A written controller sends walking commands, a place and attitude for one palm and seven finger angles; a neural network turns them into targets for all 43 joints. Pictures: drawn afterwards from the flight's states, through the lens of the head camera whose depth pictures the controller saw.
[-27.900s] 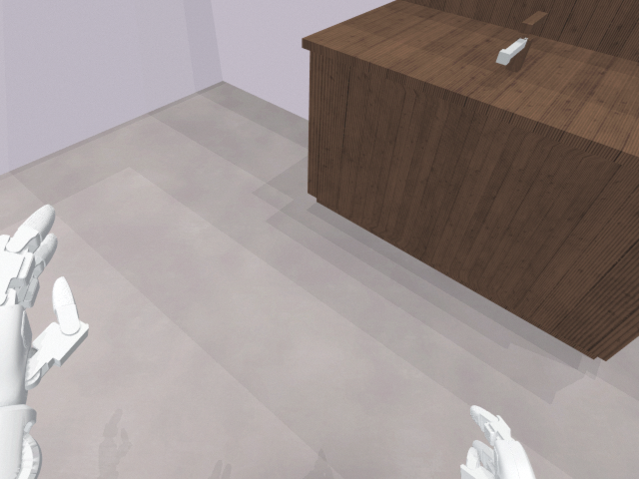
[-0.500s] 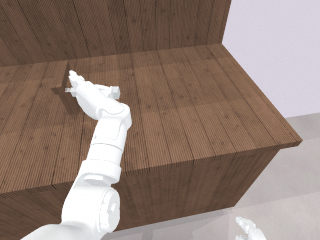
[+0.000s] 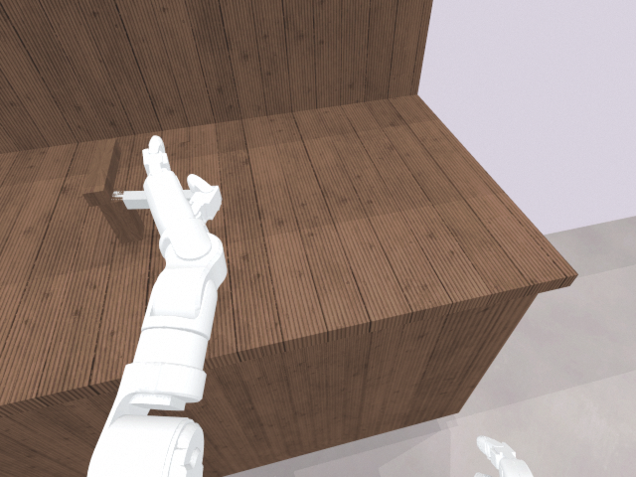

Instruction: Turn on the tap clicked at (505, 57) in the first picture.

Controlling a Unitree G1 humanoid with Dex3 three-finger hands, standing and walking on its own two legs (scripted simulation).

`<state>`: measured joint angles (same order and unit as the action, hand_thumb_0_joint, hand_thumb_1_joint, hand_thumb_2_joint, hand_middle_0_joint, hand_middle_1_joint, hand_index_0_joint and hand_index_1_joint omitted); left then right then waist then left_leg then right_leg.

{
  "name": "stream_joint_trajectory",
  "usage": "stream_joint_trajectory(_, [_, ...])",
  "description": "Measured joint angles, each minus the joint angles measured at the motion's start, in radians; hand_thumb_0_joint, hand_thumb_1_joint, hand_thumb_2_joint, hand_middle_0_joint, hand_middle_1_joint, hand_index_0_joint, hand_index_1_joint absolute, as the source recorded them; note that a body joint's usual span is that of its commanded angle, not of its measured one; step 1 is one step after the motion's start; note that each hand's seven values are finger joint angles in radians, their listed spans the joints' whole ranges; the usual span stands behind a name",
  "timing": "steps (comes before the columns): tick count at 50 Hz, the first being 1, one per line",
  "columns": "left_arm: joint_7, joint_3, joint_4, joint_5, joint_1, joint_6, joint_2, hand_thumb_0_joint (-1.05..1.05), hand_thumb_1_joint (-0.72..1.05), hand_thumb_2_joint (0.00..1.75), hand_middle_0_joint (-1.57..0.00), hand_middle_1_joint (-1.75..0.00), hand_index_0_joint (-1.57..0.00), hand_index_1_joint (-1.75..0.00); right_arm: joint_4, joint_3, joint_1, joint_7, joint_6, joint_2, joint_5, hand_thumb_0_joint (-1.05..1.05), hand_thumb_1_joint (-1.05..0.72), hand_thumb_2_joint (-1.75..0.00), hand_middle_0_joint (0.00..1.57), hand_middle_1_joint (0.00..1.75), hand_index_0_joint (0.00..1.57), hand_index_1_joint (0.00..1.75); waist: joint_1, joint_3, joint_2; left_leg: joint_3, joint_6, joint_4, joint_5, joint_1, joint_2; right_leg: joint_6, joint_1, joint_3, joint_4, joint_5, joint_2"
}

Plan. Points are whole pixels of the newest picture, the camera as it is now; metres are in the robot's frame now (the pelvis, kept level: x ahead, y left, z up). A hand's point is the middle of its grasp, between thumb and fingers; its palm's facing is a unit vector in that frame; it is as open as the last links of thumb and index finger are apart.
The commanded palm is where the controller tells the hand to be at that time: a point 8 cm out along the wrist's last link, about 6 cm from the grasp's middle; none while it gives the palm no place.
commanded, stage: draw the hand back beside the body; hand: left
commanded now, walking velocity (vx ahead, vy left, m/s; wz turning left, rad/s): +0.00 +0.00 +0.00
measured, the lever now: (211, 198) +0.50 +0.19 +0.08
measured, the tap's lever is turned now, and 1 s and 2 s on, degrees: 77 77 77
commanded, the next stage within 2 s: step back with the hand held close in 1.32 s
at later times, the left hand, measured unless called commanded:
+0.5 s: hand (148, 276) +0.28 +0.19 +0.16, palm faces +0.20 -0.96 -0.20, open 7.7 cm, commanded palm +0.24 +0.25 +0.17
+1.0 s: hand (38, 339) +0.21 +0.27 +0.16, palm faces +0.37 -0.87 -0.32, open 7.5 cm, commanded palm +0.16 +0.32 +0.17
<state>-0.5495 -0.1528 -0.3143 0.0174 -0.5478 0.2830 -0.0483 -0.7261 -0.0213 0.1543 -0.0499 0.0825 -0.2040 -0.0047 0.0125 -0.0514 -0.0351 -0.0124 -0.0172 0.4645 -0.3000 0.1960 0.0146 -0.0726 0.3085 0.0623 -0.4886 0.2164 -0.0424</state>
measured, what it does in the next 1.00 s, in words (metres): stands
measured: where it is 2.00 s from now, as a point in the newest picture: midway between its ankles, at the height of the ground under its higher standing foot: outside the picture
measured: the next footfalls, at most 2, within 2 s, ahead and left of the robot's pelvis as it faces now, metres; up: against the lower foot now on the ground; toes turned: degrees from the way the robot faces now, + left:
none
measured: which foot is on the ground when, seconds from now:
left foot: down 0.00-1.00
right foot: down 0.00-1.00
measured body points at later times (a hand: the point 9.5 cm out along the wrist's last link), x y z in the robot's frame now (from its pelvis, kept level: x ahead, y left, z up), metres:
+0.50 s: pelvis -0.03 +0.02 +0.01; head -0.04 +0.00 +0.46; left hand +0.27 +0.24 +0.18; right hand +0.18 -0.18 -0.07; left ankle -0.04 +0.13 -0.74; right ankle +0.02 -0.07 -0.74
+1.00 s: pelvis +0.00 +0.04 +0.01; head -0.01 +0.03 +0.46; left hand +0.19 +0.32 +0.17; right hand +0.20 -0.17 -0.07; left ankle -0.04 +0.13 -0.74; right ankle +0.02 -0.07 -0.74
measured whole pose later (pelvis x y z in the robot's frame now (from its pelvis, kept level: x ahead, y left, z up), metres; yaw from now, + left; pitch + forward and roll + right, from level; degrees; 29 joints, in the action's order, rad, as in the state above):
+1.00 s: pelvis +0.00 +0.04 +0.01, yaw +1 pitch -6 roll -1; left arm -0.10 -0.23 0.35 -0.07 0.36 -0.10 -0.32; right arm -0.62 0.01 0.15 -0.03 -0.04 -0.21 0.00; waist -0.06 0.06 -0.05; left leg -0.01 0.03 0.35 -0.26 -0.01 -0.02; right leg -0.02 0.07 0.06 -0.32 0.15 -0.02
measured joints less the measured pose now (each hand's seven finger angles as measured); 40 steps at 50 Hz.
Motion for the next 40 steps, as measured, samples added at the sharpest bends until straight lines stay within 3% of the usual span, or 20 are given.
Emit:
stream_joint_trajectory(5, [0.215,-0.005,0.123,-0.089,0.201,-0.064,-0.096,0.02,0.89,0.89,-0.16,-0.17,-0.16,-0.16,0.038,0.013,0.014,-0.014,0.015,-0.013,0.036,0.01,-0.90,-0.90,0.20,0.30,0.20,0.30,0.006,0.019,-0.001,-0.016,-0.001,-0.042,0.011,-0.089,0.012,0.000,-0.084,-0.016,0.045,-0.019,-0.015])
stream_joint_trajectory(7, [0.281,-0.012,0.145,-0.103,0.289,-0.112,-0.156,0.02,0.89,0.89,-0.17,-0.17,-0.16,-0.17,0.052,0.014,0.015,-0.004,0.004,-0.015,0.042,0.01,-0.90,-0.90,0.20,0.30,0.20,0.30,0.010,0.032,0.000,-0.019,-0.001,-0.054,0.018,-0.115,0.014,-0.002,-0.111,-0.018,0.059,-0.027,-0.018])
stream_joint_trajectory(10, [0.336,-0.002,0.181,-0.104,0.386,-0.177,-0.219,0.02,0.89,0.89,-0.17,-0.18,-0.16,-0.18,0.070,0.009,0.022,0.003,-0.032,-0.028,0.047,0.01,-0.90,-0.90,0.20,0.30,0.20,0.30,-0.009,0.066,-0.010,-0.014,-0.002,-0.060,0.026,-0.141,0.017,-0.002,-0.150,-0.014,0.090,-0.046,-0.021])
stream_joint_trajectory(15, [0.367,0.080,0.241,-0.094,0.398,-0.279,-0.233,0.02,0.90,0.90,-0.17,-0.19,-0.16,-0.19,0.058,0.009,0.010,0.001,-0.093,-0.056,0.044,0.01,-0.90,-0.90,0.20,0.30,0.19,0.30,-0.061,0.123,-0.035,0.012,0.011,-0.074,0.054,-0.154,0.000,0.010,-0.191,0.009,0.140,-0.083,-0.003])
stream_joint_trajectory(20, [0.395,0.128,0.274,-0.089,0.386,-0.354,-0.213,0.02,0.90,0.90,-0.17,-0.21,-0.17,-0.21,0.053,0.037,-0.043,0.004,-0.099,-0.029,0.039,0.01,-0.90,-0.90,0.20,0.30,0.20,0.30,-0.060,0.130,-0.027,0.013,0.024,-0.111,0.085,-0.162,-0.020,0.022,-0.194,0.009,0.161,-0.104,0.017])
stream_joint_trajectory(25, [0.434,0.090,0.300,-0.097,0.467,-0.365,-0.214,0.02,0.89,0.89,-0.18,-0.23,-0.18,-0.22,0.092,0.066,-0.060,0.012,-0.074,0.021,0.037,0.01,-0.90,-0.90,0.20,0.30,0.20,0.30,-0.032,0.117,-0.012,-0.010,0.028,-0.137,0.090,-0.183,-0.021,0.027,-0.202,-0.013,0.176,-0.112,0.015])
stream_joint_trajectory(28, [0.448,0.054,0.336,-0.100,0.538,-0.356,-0.224,0.02,0.89,0.89,-0.19,-0.23,-0.18,-0.23,0.114,0.071,-0.044,0.016,-0.066,0.030,0.034,0.01,-0.90,-0.90,0.20,0.30,0.20,0.30,-0.028,0.118,-0.011,-0.017,0.031,-0.139,0.083,-0.194,-0.021,0.031,-0.213,-0.021,0.182,-0.110,0.014])
stream_joint_trajectory(40, [0.439,-0.008,0.581,-0.089,0.755,-0.384,-0.243,0.02,0.89,0.89,-0.20,-0.27,-0.19,-0.27,0.080,0.044,0.017,0.021,-0.105,-0.019,0.016,0.01,-0.90,-0.90,0.20,0.30,0.20,0.30,-0.081,0.127,-0.023,0.003,0.047,-0.132,0.057,-0.216,-0.037,0.050,-0.245,-0.004,0.179,-0.079,0.032])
